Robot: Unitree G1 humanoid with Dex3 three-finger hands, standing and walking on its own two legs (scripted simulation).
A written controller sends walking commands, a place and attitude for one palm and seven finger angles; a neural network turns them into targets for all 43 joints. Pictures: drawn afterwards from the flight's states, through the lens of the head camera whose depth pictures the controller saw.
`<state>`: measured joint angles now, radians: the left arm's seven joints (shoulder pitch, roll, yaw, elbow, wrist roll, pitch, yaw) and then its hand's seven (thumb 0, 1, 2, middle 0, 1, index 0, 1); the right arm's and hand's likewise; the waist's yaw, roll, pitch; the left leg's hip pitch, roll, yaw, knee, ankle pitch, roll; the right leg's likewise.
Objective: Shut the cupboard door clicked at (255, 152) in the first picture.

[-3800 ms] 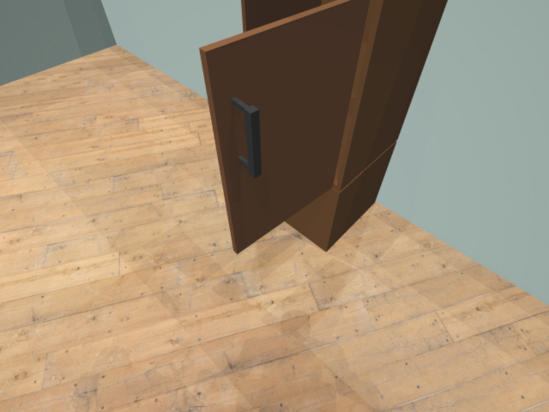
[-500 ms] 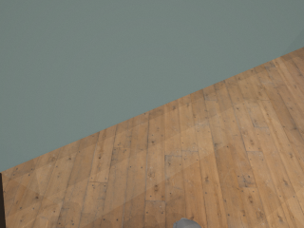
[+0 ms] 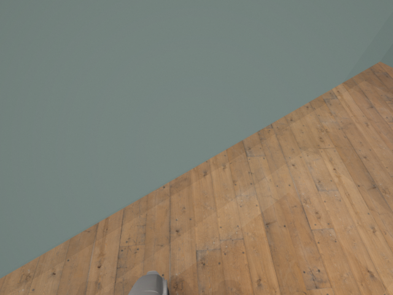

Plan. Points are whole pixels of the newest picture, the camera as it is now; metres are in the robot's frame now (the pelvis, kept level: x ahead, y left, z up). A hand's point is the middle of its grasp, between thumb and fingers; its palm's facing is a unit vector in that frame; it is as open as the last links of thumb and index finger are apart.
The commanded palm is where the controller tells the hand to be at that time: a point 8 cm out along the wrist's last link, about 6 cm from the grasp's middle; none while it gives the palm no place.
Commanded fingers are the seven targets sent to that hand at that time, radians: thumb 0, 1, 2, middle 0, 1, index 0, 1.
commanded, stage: turn to face it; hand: left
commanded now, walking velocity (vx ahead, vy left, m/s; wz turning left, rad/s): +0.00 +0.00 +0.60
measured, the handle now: out of the picture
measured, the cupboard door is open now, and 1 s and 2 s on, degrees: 84 84 84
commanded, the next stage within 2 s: none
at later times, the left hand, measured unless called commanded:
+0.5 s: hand (121, 265) +0.20 +0.20 -0.16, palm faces +0.28 -0.93 -0.25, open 7.3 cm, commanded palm none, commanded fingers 0.00 0.90 0.90 -0.20 -0.30 -0.20 -0.30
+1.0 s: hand out of the picture +0.10 +0.20 -0.18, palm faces +0.59 -0.76 -0.27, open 7.4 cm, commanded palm none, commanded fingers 0.00 0.90 0.90 -0.20 -0.30 -0.20 -0.30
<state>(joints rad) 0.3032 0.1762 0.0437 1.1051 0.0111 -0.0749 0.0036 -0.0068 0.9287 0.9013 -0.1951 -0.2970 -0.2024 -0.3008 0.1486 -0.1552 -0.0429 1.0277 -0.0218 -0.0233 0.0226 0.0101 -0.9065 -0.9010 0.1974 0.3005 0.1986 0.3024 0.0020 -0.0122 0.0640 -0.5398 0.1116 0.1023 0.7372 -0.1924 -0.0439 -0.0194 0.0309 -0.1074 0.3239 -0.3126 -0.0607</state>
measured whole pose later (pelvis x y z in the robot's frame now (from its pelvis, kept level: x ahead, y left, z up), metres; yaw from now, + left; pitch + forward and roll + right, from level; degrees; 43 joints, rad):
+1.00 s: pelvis +0.18 -0.02 -0.01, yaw +35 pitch +1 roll +0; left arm 0.18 0.26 0.07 0.92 0.01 0.06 0.01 0.01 0.91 0.90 -0.19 -0.30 -0.20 -0.30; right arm 0.12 -0.23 -0.05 0.89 -0.03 0.04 0.01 0.01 -0.90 -0.90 0.20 0.30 0.20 0.30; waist 0.01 -0.02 0.10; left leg -0.34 0.01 0.01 0.58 -0.26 0.00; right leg -0.44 -0.08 -0.04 0.98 -0.48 0.08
